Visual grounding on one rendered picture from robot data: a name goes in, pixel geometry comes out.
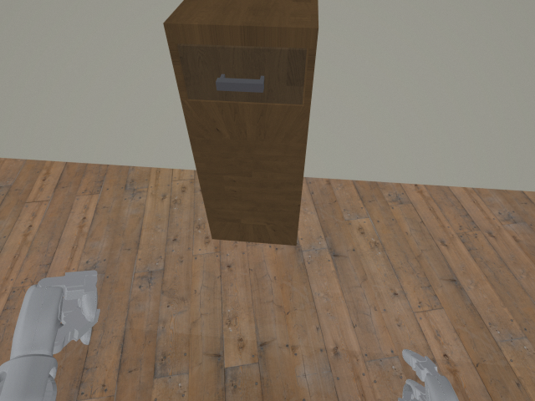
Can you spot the robot left forearm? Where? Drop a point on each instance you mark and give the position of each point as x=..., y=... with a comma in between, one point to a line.
x=29, y=378

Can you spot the cabinet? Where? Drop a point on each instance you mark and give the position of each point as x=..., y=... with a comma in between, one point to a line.
x=249, y=156

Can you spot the drawer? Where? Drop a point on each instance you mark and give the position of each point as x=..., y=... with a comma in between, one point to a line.
x=283, y=70

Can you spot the robot left hand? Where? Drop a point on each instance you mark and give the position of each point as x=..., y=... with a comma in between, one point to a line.
x=70, y=300

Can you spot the handle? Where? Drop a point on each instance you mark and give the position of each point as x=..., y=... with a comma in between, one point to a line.
x=240, y=85

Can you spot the robot right hand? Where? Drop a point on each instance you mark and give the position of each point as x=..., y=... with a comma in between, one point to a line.
x=437, y=387

